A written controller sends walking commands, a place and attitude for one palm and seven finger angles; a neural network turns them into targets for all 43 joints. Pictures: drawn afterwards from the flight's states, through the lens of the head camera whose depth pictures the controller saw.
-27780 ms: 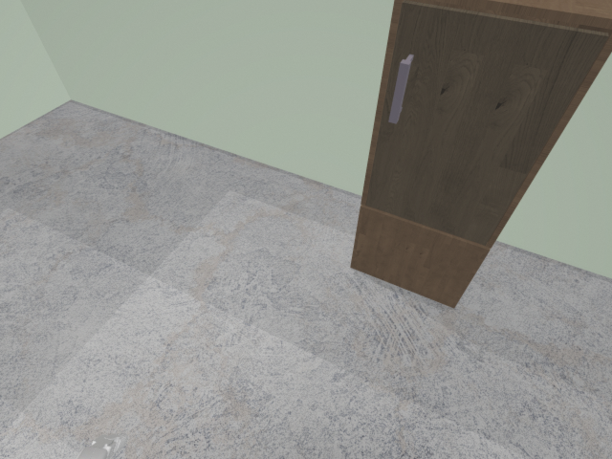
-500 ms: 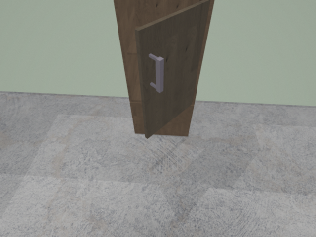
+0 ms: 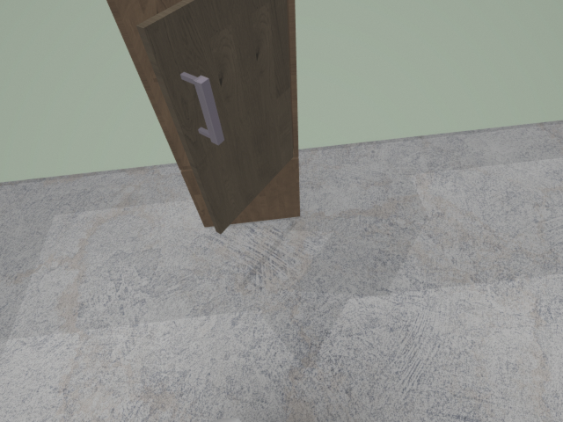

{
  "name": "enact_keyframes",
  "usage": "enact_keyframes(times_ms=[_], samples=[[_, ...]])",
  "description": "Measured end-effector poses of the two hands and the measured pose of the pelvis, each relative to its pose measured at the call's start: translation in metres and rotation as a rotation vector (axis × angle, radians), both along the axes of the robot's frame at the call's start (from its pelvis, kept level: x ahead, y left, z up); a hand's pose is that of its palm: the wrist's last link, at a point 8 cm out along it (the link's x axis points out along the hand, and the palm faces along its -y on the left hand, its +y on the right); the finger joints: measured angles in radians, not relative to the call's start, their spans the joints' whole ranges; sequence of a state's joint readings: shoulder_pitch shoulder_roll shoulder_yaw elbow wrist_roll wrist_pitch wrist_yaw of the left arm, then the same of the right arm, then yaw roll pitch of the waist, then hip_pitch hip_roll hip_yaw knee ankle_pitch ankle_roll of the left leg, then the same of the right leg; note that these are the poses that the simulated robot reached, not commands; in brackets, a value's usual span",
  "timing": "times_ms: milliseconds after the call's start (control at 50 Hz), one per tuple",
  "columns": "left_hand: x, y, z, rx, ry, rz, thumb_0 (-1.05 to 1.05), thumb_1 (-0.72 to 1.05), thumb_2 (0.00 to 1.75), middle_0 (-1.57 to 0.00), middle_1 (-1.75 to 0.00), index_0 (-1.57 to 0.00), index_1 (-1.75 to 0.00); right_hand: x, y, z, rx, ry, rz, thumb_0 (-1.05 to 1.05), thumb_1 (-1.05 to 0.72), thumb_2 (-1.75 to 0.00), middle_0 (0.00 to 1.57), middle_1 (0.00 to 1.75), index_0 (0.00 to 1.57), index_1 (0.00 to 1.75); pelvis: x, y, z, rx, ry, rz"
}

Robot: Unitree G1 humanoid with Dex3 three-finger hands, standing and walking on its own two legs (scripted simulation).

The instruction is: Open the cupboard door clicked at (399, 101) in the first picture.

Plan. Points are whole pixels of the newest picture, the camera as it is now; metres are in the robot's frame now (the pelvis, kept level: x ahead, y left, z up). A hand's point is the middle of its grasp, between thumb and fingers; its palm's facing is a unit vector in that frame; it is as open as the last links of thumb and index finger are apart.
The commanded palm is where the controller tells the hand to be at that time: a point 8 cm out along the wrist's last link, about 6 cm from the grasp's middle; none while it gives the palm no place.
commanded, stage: walk to a spot facing it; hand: left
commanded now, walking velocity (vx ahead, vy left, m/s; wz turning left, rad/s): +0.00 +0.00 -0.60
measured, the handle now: (202, 109) +0.64 +0.22 +0.06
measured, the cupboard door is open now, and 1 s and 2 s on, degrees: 49 49 49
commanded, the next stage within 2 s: none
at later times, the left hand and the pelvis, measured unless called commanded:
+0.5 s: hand out of the picture +0.08 +0.21 -0.15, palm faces -0.17 -0.95 -0.26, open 7.4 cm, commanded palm none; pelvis +0.01 +0.01 +0.02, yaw -16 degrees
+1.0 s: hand (236, 372) +0.21 +0.11 -0.14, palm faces -0.56 -0.78 -0.28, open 7.4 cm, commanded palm none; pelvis +0.00 -0.01 +0.01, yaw -36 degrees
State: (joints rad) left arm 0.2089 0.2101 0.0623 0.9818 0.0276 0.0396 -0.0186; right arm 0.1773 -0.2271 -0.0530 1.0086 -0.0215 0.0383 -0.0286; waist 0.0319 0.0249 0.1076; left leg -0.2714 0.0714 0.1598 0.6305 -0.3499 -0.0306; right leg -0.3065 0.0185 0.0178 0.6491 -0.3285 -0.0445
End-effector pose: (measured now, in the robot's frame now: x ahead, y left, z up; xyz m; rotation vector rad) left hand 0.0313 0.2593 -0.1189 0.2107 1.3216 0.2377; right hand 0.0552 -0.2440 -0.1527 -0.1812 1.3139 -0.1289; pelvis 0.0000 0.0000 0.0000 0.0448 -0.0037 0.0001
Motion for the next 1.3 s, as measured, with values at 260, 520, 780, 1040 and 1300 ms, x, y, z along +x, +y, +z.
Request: enact_keyframes(times_ms=[260, 520, 780, 1040, 1300], samples=[[0.008, -0.031, 0.017, -0.002, 0.048, -0.095, 0.00, 0.90, 0.90, -0.20, -0.30, -0.20, -0.30, 0.017, -0.034, 0.032, -0.019, -0.112, -0.142, 0.01, -0.91, -0.89, 0.20, 0.30, 0.20, 0.30, -0.001, -0.017, 0.022, 0.009, 0.033, -0.146], [0.059, 0.000, -0.001, -0.033, 0.020, -0.237, 0.00, 0.90, 0.90, -0.21, -0.30, -0.20, -0.30, 0.028, -0.010, 0.054, -0.076, -0.258, -0.243, 0.01, -0.91, -0.89, 0.20, 0.30, 0.20, 0.30, 0.007, 0.017, 0.016, -0.022, 0.061, -0.296], [0.163, -0.020, 0.006, -0.055, -0.082, -0.500, 0.00, 0.91, 0.90, -0.20, -0.30, -0.19, -0.30, -0.095, 0.010, 0.048, -0.113, -0.071, -0.429, 0.01, -0.90, -0.89, 0.20, 0.30, 0.20, 0.30, 0.007, 0.023, 0.017, -0.068, 0.045, -0.482], [0.193, -0.114, 0.010, -0.056, -0.114, -0.733, 0.00, 0.91, 0.90, -0.20, -0.30, -0.20, -0.30, -0.177, -0.011, 0.032, -0.074, 0.005, -0.682, 0.01, -0.91, -0.89, 0.20, 0.30, 0.19, 0.30, 0.005, -0.010, 0.012, -0.020, 0.031, -0.657], [0.239, -0.135, -0.017, -0.126, 0.021, -0.827, 0.01, 0.90, 0.90, -0.20, -0.30, -0.20, -0.30, -0.110, -0.010, 0.051, -0.164, -0.172, -0.783, 0.01, -0.91, -0.89, 0.20, 0.30, 0.20, 0.30, 0.073, -0.023, 0.008, -0.052, 0.058, -0.820]])
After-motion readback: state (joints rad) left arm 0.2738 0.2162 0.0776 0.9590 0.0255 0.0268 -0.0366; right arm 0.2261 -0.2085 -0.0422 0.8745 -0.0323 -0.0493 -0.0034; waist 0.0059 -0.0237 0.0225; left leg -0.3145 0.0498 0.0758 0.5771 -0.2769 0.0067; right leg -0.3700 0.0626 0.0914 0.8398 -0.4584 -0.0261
